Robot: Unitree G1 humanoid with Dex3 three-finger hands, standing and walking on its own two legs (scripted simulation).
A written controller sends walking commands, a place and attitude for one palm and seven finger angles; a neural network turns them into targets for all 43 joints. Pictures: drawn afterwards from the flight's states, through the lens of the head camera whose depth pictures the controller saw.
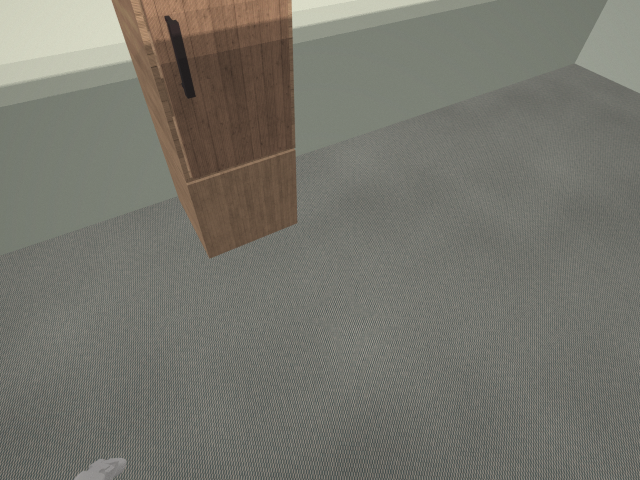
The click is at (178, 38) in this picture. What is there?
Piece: cupboard door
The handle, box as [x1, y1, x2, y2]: [164, 16, 195, 98]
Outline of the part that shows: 164,16 168,24 182,80 181,83 184,88 185,94 188,98 195,96 178,23 176,20 172,20 168,16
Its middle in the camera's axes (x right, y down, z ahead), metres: -0.35 -0.44 +0.95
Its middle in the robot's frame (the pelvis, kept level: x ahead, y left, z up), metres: +1.00 +0.40 +0.04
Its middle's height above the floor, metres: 0.81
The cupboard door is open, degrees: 0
